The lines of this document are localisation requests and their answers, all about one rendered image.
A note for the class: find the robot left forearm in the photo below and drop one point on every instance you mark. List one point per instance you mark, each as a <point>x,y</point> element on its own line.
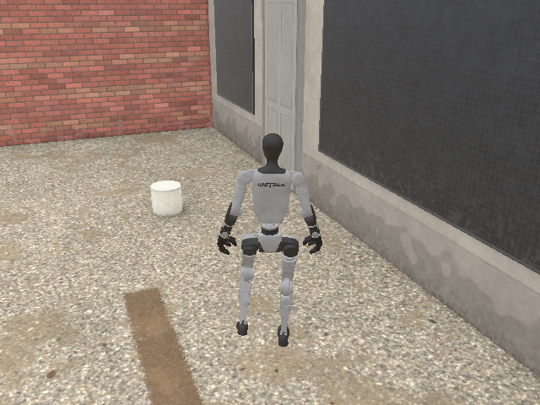
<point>228,224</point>

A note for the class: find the right robot hand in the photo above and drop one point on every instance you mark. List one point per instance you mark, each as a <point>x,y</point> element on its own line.
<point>313,241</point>

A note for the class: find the left robot upper arm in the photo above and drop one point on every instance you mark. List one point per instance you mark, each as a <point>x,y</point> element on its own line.
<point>245,177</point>

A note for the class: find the left robot hand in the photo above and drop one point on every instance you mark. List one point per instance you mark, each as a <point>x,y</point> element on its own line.
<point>222,242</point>

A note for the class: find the robot right forearm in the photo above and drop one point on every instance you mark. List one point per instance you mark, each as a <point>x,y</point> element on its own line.
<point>312,224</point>

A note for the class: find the robot left thigh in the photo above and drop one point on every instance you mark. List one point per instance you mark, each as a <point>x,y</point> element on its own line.
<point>249,248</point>

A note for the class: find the right robot upper arm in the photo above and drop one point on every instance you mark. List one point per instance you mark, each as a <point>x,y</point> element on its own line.
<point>298,179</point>

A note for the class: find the humanoid robot head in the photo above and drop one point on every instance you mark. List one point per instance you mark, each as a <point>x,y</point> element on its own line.
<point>272,145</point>

